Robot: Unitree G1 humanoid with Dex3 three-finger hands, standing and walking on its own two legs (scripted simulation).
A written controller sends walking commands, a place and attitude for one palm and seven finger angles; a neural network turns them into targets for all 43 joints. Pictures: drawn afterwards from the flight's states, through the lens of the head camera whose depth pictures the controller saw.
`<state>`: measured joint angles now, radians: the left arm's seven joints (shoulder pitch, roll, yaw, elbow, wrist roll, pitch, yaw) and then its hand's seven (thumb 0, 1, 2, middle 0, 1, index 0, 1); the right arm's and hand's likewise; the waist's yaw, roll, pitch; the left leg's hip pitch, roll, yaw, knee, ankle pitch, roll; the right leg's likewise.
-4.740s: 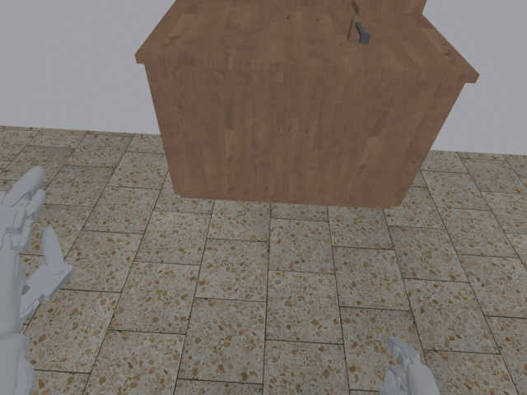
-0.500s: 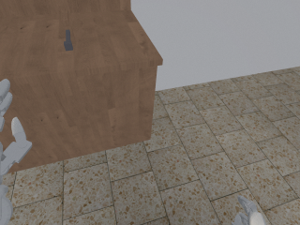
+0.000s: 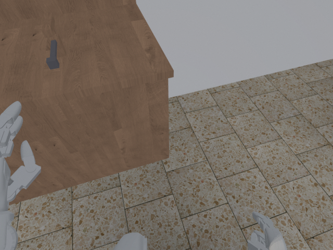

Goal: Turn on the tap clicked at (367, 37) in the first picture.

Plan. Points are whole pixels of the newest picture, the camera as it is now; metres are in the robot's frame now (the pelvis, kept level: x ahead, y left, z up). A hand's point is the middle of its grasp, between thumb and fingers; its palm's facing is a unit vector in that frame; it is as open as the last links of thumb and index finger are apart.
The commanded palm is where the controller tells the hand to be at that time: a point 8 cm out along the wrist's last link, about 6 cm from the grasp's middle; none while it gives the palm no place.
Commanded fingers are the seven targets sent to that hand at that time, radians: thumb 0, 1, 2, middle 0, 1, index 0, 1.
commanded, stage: take the last steps up to it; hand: left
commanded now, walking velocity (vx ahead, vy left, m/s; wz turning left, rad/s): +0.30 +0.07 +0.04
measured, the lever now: (52, 63) +0.62 +0.40 +0.09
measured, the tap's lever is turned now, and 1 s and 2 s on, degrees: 0 0 0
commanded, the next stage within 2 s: come to a stop and stand still in 0.66 s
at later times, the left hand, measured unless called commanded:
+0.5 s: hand (46, 110) +0.34 +0.25 +0.18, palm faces +0.37 -0.83 -0.42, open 7.4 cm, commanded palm +0.28 +0.30 +0.18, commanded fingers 0.00 0.90 0.90 -0.20 -0.30 -0.20 -0.30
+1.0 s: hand (70, 84) +0.42 +0.24 +0.18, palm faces +0.36 -0.83 -0.42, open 7.4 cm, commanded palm +0.37 +0.28 +0.18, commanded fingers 0.00 0.90 0.90 -0.20 -0.30 -0.20 -0.30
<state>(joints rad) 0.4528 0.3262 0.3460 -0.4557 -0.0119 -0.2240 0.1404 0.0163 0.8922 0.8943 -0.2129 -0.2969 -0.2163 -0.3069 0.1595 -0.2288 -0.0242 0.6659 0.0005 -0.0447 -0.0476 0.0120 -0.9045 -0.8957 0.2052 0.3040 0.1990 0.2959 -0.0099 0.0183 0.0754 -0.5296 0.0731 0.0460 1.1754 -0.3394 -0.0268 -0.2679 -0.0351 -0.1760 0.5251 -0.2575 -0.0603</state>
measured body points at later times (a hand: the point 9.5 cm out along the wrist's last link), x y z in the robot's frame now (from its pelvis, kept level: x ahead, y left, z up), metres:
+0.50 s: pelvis +0.12 +0.02 +0.01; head +0.14 +0.03 +0.45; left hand +0.31 +0.30 +0.20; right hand +0.28 -0.16 -0.09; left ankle +0.10 +0.14 -0.74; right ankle +0.16 -0.10 -0.70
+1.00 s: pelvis +0.20 +0.01 +0.00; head +0.23 +0.02 +0.45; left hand +0.39 +0.28 +0.20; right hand +0.36 -0.26 -0.08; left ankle +0.24 +0.12 -0.74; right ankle +0.19 -0.08 -0.73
